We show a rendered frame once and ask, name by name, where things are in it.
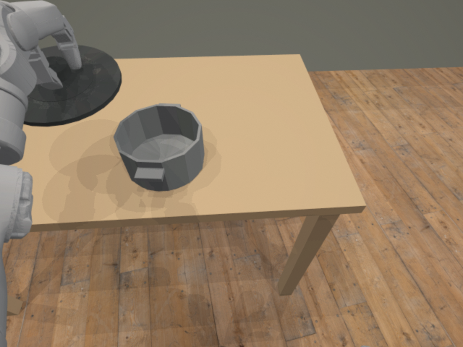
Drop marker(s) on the robot left hand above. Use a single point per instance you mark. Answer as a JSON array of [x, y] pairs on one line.
[[49, 21]]

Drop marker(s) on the robot left upper arm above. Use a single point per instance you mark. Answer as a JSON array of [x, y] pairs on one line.
[[16, 201]]

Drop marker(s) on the knob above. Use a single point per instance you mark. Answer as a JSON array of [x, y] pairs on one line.
[[60, 66]]

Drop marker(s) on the lid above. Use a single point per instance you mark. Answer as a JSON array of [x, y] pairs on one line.
[[87, 91]]

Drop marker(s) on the table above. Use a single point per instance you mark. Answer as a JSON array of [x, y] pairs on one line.
[[270, 152]]

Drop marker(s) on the robot left forearm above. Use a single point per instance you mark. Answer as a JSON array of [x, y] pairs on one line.
[[18, 36]]

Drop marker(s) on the pot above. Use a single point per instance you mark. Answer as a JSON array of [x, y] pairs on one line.
[[161, 146]]

